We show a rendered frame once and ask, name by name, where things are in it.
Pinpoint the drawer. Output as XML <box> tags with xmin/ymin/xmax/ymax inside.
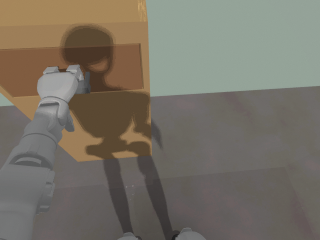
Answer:
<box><xmin>0</xmin><ymin>43</ymin><xmax>143</xmax><ymax>97</ymax></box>

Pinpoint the robot shin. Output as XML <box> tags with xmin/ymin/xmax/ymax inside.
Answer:
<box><xmin>123</xmin><ymin>232</ymin><xmax>136</xmax><ymax>238</ymax></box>
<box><xmin>179</xmin><ymin>228</ymin><xmax>192</xmax><ymax>235</ymax></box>

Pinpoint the cabinet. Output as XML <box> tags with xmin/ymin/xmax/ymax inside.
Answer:
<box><xmin>0</xmin><ymin>0</ymin><xmax>152</xmax><ymax>162</ymax></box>

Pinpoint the left robot shin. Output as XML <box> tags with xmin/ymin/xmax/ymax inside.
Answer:
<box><xmin>123</xmin><ymin>232</ymin><xmax>136</xmax><ymax>238</ymax></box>

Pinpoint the left robot hand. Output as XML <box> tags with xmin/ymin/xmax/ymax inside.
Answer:
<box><xmin>37</xmin><ymin>64</ymin><xmax>85</xmax><ymax>132</ymax></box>

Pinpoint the robot left upper arm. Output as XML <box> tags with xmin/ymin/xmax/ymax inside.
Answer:
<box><xmin>0</xmin><ymin>164</ymin><xmax>56</xmax><ymax>240</ymax></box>

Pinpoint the right robot shin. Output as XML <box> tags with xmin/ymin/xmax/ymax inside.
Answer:
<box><xmin>179</xmin><ymin>228</ymin><xmax>192</xmax><ymax>235</ymax></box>

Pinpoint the robot left forearm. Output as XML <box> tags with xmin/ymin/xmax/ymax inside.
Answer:
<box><xmin>0</xmin><ymin>97</ymin><xmax>69</xmax><ymax>176</ymax></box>

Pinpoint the handle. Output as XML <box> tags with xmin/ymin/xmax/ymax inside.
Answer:
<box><xmin>75</xmin><ymin>71</ymin><xmax>91</xmax><ymax>94</ymax></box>

